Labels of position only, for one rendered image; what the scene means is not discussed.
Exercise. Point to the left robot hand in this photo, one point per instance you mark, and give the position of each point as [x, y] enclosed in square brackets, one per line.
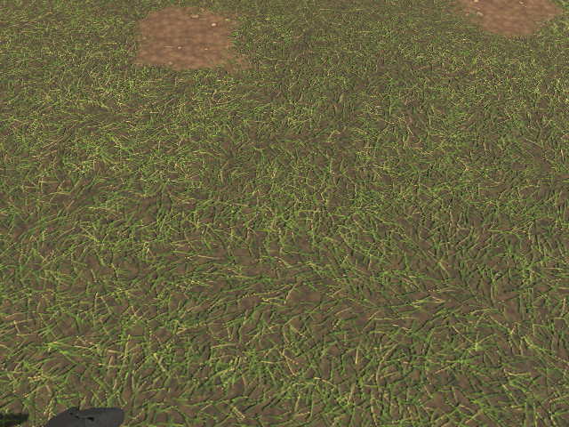
[91, 417]

